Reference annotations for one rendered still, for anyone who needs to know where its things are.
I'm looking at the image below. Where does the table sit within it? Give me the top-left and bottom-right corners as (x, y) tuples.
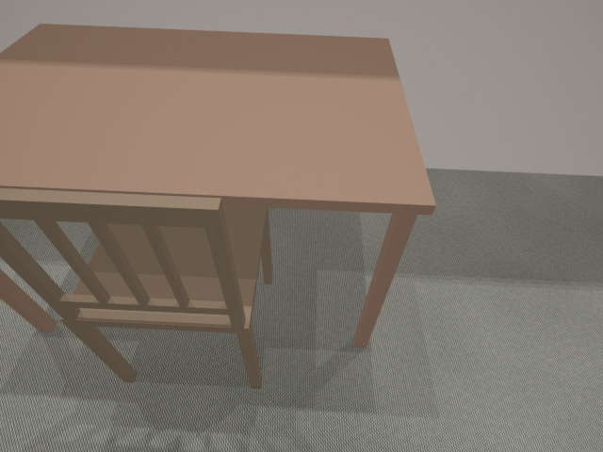
(0, 24), (436, 348)

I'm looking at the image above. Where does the chair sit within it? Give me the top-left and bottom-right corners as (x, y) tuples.
(0, 188), (273, 389)

